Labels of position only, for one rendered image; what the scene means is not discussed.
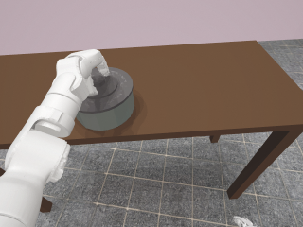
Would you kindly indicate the left robot upper arm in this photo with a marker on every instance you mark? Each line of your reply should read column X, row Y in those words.
column 40, row 159

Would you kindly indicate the left robot forearm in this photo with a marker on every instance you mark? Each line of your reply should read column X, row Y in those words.
column 56, row 114

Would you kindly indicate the right robot hand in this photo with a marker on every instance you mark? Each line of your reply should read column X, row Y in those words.
column 243, row 222

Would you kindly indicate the table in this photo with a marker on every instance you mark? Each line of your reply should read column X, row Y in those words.
column 180, row 91

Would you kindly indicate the pot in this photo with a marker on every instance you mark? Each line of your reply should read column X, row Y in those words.
column 110, row 119

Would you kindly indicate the lid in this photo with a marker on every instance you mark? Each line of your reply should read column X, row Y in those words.
column 116, row 90

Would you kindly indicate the left robot hand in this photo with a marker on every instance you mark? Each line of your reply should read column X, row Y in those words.
column 97, row 61

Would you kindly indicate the knob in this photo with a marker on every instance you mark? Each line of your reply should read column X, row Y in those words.
column 98, row 80

